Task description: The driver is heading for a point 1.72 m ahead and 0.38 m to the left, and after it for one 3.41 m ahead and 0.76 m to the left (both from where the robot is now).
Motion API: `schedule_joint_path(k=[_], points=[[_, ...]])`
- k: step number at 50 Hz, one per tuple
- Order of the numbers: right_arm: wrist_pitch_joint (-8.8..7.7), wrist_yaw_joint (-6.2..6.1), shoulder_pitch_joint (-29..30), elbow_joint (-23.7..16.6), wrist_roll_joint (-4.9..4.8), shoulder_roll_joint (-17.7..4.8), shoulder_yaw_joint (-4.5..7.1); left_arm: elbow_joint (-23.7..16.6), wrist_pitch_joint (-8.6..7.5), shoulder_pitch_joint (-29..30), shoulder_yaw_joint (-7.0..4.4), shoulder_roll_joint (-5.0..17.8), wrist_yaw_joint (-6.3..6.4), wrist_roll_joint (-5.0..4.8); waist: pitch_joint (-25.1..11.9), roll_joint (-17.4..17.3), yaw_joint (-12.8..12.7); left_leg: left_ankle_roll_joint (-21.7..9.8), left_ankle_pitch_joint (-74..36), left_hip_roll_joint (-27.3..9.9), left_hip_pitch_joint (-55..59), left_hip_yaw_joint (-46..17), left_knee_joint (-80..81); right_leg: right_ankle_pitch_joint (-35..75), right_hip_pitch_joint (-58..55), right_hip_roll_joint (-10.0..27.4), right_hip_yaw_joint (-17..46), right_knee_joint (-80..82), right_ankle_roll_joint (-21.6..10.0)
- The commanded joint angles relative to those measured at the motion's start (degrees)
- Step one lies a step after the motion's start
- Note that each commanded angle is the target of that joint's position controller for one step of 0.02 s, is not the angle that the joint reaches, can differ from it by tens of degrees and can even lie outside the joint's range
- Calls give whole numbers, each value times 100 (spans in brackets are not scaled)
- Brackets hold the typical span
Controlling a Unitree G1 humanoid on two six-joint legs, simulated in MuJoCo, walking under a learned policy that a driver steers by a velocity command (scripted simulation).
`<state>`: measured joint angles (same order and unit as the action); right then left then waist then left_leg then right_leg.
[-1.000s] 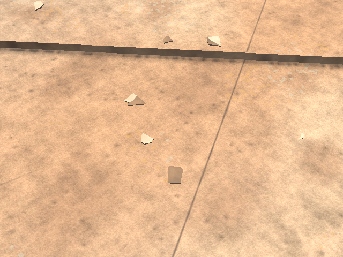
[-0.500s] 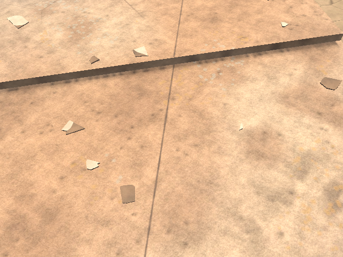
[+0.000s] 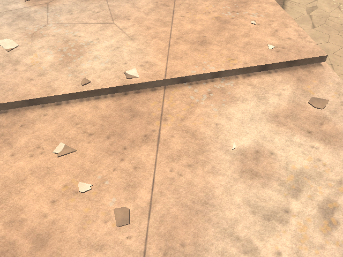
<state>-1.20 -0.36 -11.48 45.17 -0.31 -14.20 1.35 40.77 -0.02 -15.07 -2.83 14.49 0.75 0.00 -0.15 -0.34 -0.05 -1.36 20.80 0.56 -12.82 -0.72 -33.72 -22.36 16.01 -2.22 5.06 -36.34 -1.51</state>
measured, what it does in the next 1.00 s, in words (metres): walks ahead: left foot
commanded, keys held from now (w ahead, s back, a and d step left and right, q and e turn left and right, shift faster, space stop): w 1.00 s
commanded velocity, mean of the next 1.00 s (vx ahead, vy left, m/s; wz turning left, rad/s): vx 0.43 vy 0.00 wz -0.01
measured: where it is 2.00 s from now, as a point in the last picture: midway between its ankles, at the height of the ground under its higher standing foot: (156, 146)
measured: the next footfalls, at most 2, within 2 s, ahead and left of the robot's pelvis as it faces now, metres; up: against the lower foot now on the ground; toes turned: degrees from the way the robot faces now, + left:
left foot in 0.52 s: +0.39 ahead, +0.12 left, +0.00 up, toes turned +1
right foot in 1.08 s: +0.70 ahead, -0.11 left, +0.00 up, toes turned -1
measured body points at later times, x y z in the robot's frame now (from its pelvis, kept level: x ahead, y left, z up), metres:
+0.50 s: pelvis +0.20 +0.01 +0.00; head +0.23 +0.01 +0.44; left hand +0.15 +0.29 -0.12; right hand +0.46 -0.20 -0.07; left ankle +0.36 +0.12 -0.72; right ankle +0.01 -0.12 -0.73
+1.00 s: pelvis +0.47 +0.03 +0.01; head +0.50 +0.03 +0.46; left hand +0.70 +0.25 -0.07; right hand +0.47 -0.25 -0.12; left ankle +0.35 +0.12 -0.73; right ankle +0.66 -0.12 -0.70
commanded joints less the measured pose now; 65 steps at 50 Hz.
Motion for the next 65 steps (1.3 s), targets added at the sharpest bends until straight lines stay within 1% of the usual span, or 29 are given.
schedule_joint_path(k=[1,4,5,6,7,9,11,13,17,22,24,26,27,28,29,30,32,33,36,44,50,52,53,54,55,56,57,59,65], points=[[-137,-33,-142,-221,-67,-1081,291,-530,-334,334,-119,415,-28,-107,700,-840,93,-1147,2493,-1619,-22,-2331,1943,-224,1125,82,-487,-299,-113],[-135,35,274,-335,-102,-940,248,-331,-479,-244,-163,445,-100,-118,576,-782,-286,-881,1416,-1242,-861,-1662,1570,90,-373,174,-418,557,-331],[-162,43,583,-487,-103,-666,166,-179,-508,-701,-247,691,-115,-102,505,-287,-473,-541,699,-679,-1287,-898,769,-73,-923,452,282,1047,-503],[-278,36,746,-677,-81,-441,116,-34,-528,-1224,-397,1172,-137,-110,348,1057,-533,-87,83,109,-2117,125,-960,-141,-1754,1208,1861,1722,-959],[-398,16,831,-781,-88,-699,174,-43,-556,-1627,-433,1310,-183,-65,197,1637,-746,37,949,229,-3174,-126,-2349,548,-2490,2104,3494,2263,-1576],[-476,73,587,-671,-206,-807,235,-109,-587,-1412,-313,955,-157,-6,169,645,-446,-170,823,-196,-3956,-415,-3448,1211,-2869,2141,2930,2026,-1540],[-474,159,726,-652,-135,-689,222,-119,-526,-1195,-218,739,-130,-5,283,306,-355,-238,62,-532,-4042,-306,-3169,1897,-2670,1869,2014,2204,-1258],[-439,270,818,-671,-116,-526,184,-93,-441,-1152,-152,583,-105,-27,328,519,-311,-104,-435,-583,-3643,-61,-2587,2337,-2269,1554,1310,2488,-1084],[-455,366,1432,-866,-53,-236,42,-29,-376,-1133,-198,843,9,-71,484,492,-429,166,-1649,-347,-2697,286,-794,2430,-1424,1184,404,2793,-949],[-463,377,1666,-1024,-122,-616,140,185,-407,-1211,-273,1062,10,-151,640,703,-306,-44,-2128,-194,-1893,169,188,2527,-1436,1553,324,2817,-811],[-464,342,1294,-967,-91,-829,247,217,-367,-1106,-310,1159,17,-132,307,762,-27,-260,-1863,-10,-1313,293,287,4133,-1774,1559,159,2175,-646],[-409,230,-225,-561,-76,-1172,457,188,-297,-1053,-266,1083,55,-64,-707,696,725,-575,-1784,84,833,378,215,5196,-1192,1168,-199,237,-356],[-367,153,-1211,-402,-14,-1616,545,49,-294,-1198,-124,715,78,104,-1577,-288,954,-951,-1510,-1208,2538,-1203,132,2933,109,750,-392,-1782,-153],[-392,244,-1341,-297,55,-1797,537,49,-401,-2056,43,42,20,-83,-2398,-1952,383,-1793,496,-2295,3727,-4306,1360,-1071,1826,-228,147,-3522,97],[-405,240,-1004,-347,-45,-1226,413,99,-487,-1428,-93,733,-12,-227,-1620,-1190,592,-1524,1362,-2102,3141,-4376,1917,-913,2480,115,450,-4039,42],[-406,214,-607,-374,-64,-1030,353,-89,-531,-738,-166,984,-36,-305,-743,-744,533,-1301,1051,-1949,2267,-3416,1952,-333,2730,404,200,-3954,-32],[-427,232,-54,-432,75,-867,305,-127,-553,-366,-169,884,11,-118,-178,-149,156,-1182,-363,-1506,800,-2270,2115,479,2213,863,44,-3389,-42],[-457,236,54,-430,147,-767,277,-85,-500,-523,-170,808,-1,-103,-197,-345,-36,-1175,-638,-1351,433,-1958,2266,693,1875,1008,101,-3259,-44],[-563,235,28,-294,54,-757,285,-38,-355,-555,-136,611,18,-71,-27,-382,-178,-1332,-1050,-1234,-57,-1388,2650,919,1816,1111,-7,-2821,88],[-450,92,-776,57,-59,-1108,328,-470,-519,1123,-3,376,-94,-40,373,-117,409,-1069,-1995,-988,441,-436,2736,3014,2109,882,-383,-144,259],[-223,53,-1280,334,-83,-1209,349,-818,-606,1832,7,472,-332,-102,451,-261,535,-982,-2702,-1461,1702,-592,2085,2248,2294,619,-440,692,-13],[-167,24,-1203,340,-92,-1297,372,-763,-630,1425,-79,669,-337,-79,174,-425,218,-858,-3940,-1442,1799,-678,1509,1772,1480,385,-542,866,-179],[-142,18,-1059,313,-87,-1307,359,-569,-644,687,-194,874,-302,-67,-289,-414,-226,-737,-4704,-1215,1601,-521,695,1892,381,233,-682,1071,-340],[-160,13,-972,192,-19,-1112,269,-337,-641,-348,-323,1207,-235,-4,-1113,-305,-690,-552,-4159,-928,689,-358,-602,2168,-1423,702,-294,755,-622],[-275,48,-1558,4,-2,-465,73,-230,-601,-1058,-479,1800,-180,123,-2147,895,-636,-94,-1799,-55,-1773,50,-2932,1496,-4000,2323,2072,754,-1428],[-375,74,-1581,114,-74,-578,77,-187,-558,-1236,-374,1367,-171,67,-2649,1351,-728,-52,1169,225,-2583,-680,-3861,905,-4262,2776,3529,1507,-1625],[-401,83,-1066,-9,-246,-1113,250,-191,-533,-898,-254,1023,-143,41,-1662,924,-756,-73,906,-106,-3046,-809,-4237,618,-3544,2547,2711,1681,-1311],[-369,57,-486,-182,-179,-1024,270,-175,-539,-149,-151,714,-141,17,-480,455,-407,-34,38,-566,-2901,-514,-3736,1138,-1873,2085,1355,2125,-1046],[6,2,-611,-202,-121,-572,301,83,-755,386,-212,679,-155,99,211,461,121,188,-1091,-839,-2485,-596,-2946,2365,-581,1717,-392,2936,-976]])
